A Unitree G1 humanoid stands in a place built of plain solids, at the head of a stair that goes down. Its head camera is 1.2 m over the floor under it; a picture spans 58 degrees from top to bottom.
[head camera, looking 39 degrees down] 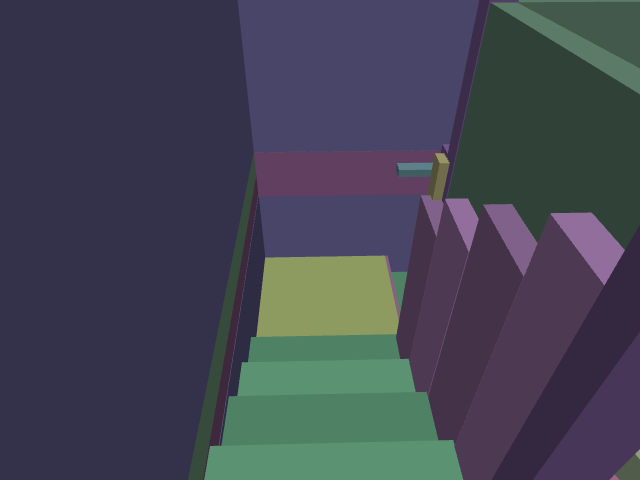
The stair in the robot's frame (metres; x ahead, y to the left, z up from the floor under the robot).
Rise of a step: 0.16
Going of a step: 0.27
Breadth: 0.85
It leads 1 degrees to the left of straight ahead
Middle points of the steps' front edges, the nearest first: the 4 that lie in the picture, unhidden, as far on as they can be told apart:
0.66 -0.08 -0.16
0.94 -0.07 -0.33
1.21 -0.06 -0.49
1.48 -0.06 -0.65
